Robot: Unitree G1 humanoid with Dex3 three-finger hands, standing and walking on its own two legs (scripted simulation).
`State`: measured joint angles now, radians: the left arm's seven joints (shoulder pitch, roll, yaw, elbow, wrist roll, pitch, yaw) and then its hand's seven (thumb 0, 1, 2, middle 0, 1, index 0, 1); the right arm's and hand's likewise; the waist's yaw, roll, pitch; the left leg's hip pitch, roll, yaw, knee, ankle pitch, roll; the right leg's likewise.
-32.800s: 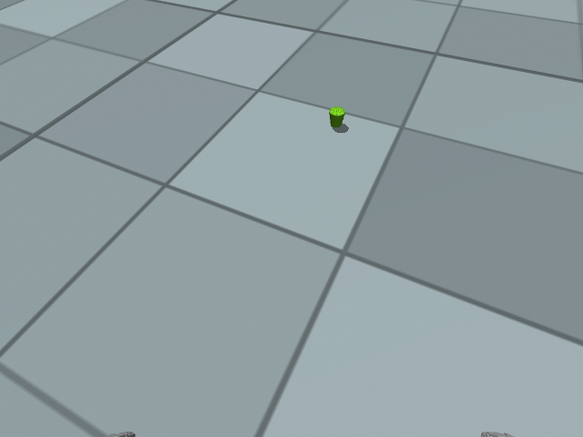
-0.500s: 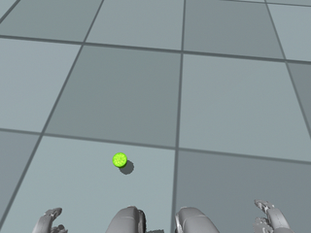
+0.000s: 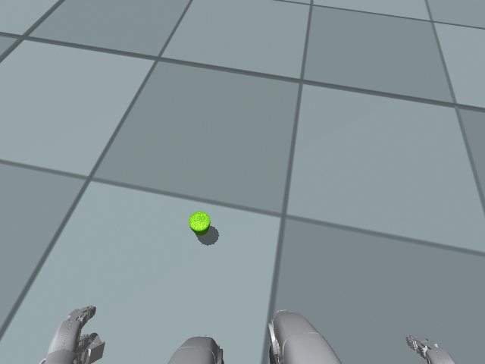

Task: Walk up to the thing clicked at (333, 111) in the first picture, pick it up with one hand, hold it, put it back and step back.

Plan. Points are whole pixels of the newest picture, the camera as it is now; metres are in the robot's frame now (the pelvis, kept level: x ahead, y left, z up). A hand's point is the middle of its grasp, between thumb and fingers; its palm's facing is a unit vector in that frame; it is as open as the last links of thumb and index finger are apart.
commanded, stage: step back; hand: left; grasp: from above
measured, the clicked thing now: (200, 225) +0.62 +0.16 -0.71
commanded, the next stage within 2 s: none
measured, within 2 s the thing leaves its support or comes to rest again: neither
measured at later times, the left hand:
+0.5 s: hand out of the picture -0.08 +0.24 -0.13, palm faces -0.05 -0.91 -0.42, open 7.4 cm
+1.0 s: hand out of the picture -0.24 +0.24 -0.16, palm faces -0.07 -0.92 -0.39, open 7.4 cm
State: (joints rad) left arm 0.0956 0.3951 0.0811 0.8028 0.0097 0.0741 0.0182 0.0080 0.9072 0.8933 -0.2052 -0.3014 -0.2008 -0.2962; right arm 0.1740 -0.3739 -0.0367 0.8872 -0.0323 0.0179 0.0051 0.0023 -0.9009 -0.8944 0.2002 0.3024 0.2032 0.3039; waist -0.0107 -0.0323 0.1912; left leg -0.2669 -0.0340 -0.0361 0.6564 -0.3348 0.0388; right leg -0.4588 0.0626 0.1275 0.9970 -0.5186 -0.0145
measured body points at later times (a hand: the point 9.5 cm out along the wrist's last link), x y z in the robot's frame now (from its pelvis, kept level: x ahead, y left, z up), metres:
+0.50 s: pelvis -0.17 -0.03 +0.00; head -0.13 -0.05 +0.45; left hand -0.07 +0.29 -0.10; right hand -0.09 -0.35 -0.12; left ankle -0.14 +0.11 -0.65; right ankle -0.14 -0.15 -0.72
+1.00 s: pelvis -0.35 -0.03 -0.01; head -0.30 -0.03 +0.44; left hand -0.24 +0.29 -0.13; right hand -0.23 -0.36 -0.11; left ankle -0.24 +0.09 -0.72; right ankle -0.40 -0.17 -0.73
